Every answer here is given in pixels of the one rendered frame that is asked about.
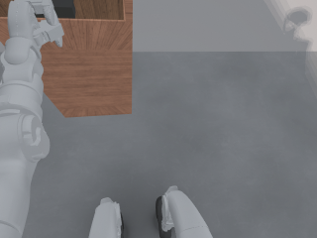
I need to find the cabinet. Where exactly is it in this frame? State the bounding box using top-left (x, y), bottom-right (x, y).
top-left (0, 0), bottom-right (133, 118)

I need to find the robot left upper arm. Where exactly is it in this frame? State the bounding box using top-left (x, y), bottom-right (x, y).
top-left (0, 113), bottom-right (51, 238)

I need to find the left robot thigh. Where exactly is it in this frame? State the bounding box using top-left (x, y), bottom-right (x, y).
top-left (88, 201), bottom-right (122, 238)

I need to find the handle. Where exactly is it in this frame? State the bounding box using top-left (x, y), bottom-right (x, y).
top-left (35, 0), bottom-right (76, 19)

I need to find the right robot thigh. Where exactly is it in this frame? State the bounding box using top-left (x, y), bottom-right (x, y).
top-left (161, 190), bottom-right (213, 238)

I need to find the robot left hand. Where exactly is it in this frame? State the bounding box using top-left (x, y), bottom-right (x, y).
top-left (7, 0), bottom-right (64, 50)

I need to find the robot thigh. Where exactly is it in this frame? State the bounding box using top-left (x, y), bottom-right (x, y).
top-left (161, 190), bottom-right (213, 238)
top-left (88, 201), bottom-right (122, 238)

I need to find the drawer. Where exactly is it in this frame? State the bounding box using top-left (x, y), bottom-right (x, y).
top-left (0, 0), bottom-right (124, 20)

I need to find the robot left forearm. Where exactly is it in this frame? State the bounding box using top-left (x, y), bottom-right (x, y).
top-left (0, 37), bottom-right (44, 122)

